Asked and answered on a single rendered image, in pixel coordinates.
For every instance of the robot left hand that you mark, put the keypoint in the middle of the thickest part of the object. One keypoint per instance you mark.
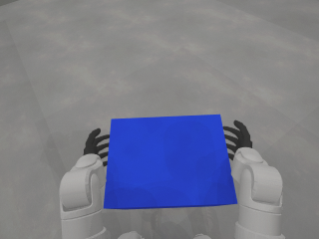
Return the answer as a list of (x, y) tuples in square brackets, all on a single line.
[(91, 145)]

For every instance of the robot left forearm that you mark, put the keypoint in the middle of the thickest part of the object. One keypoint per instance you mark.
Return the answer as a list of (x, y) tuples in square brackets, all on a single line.
[(81, 199)]

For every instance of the carton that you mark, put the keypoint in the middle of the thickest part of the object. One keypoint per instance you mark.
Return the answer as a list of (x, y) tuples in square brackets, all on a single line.
[(168, 162)]

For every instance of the robot right forearm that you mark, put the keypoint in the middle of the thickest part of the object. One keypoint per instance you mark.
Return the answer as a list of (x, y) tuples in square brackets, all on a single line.
[(260, 196)]

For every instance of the robot right hand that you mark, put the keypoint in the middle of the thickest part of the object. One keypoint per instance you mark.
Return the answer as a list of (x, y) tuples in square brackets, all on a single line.
[(242, 140)]

